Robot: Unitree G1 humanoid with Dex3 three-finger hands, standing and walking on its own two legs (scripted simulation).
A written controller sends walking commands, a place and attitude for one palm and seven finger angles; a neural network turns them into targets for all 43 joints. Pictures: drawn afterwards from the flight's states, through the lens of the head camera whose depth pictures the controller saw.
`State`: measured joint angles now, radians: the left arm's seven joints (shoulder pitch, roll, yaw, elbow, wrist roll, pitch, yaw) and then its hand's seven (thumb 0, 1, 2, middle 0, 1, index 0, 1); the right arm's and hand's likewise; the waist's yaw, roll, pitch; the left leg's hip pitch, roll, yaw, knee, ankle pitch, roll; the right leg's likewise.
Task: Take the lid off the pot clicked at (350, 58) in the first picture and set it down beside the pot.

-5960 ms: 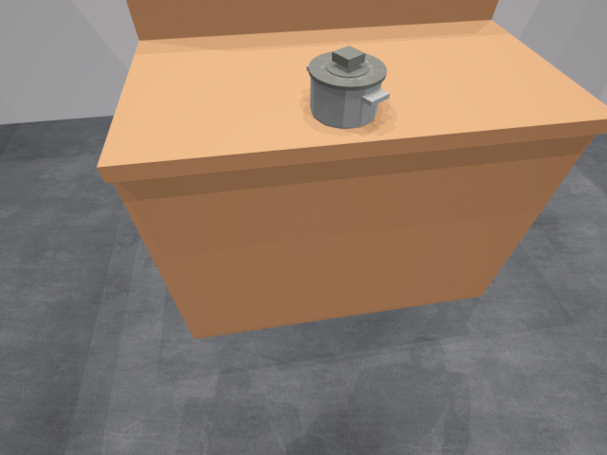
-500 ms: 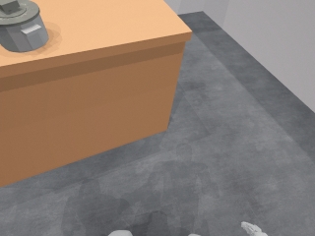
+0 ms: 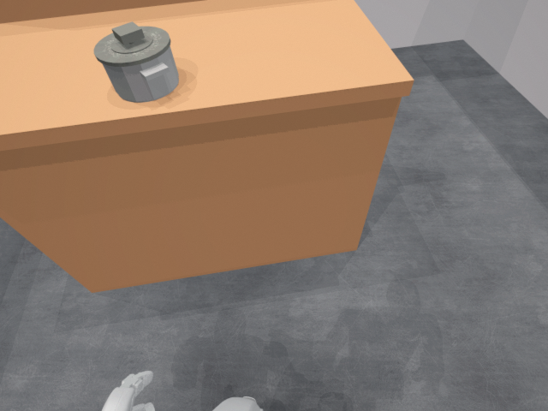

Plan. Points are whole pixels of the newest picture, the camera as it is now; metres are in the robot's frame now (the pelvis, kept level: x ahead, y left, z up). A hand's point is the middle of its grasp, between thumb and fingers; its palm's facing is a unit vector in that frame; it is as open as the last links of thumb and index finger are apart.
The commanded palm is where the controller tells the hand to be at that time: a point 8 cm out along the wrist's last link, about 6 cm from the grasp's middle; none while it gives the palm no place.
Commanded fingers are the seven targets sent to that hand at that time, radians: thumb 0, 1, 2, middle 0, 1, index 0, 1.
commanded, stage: turn to face it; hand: left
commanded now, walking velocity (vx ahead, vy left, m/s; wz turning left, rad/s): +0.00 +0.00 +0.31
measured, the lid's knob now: (128, 33) +0.78 +0.32 +0.16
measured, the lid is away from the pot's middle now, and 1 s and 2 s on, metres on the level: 0.00 0.00 0.00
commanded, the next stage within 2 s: take the last steps up to it in 0.20 s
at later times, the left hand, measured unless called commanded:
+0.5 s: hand out of the picture -0.01 +0.24 -0.17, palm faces +0.21 -0.95 -0.22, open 7.4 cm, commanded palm none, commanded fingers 0.00 0.90 0.90 -0.20 -0.30 -0.20 -0.30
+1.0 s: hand out of the picture +0.09 +0.19 -0.15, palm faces +0.28 -0.94 -0.20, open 7.3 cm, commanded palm none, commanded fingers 0.00 0.90 0.90 -0.20 -0.30 -0.20 -0.30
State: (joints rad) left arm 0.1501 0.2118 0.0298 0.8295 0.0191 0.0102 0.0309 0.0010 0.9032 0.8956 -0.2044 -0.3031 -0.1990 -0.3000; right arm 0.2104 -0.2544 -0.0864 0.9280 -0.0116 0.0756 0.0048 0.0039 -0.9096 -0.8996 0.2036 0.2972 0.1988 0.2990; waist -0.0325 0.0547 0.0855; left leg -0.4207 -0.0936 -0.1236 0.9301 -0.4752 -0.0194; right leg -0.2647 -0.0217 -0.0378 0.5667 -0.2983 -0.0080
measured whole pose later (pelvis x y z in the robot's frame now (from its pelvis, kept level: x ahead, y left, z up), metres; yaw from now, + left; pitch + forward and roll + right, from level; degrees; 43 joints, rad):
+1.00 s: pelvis +0.15 +0.03 +0.02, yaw +13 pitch +0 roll +1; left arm 0.38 0.12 0.02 1.06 0.02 -0.07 0.01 0.00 0.92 0.90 -0.20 -0.30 -0.20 -0.30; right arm 0.30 -0.19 -0.06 1.06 -0.02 0.00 0.02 0.01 -0.92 -0.90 0.20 0.30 0.19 0.30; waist -0.01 0.03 0.02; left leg -0.53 0.08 0.04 0.95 -0.21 -0.01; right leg -0.07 -0.03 -0.13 0.32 -0.26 -0.03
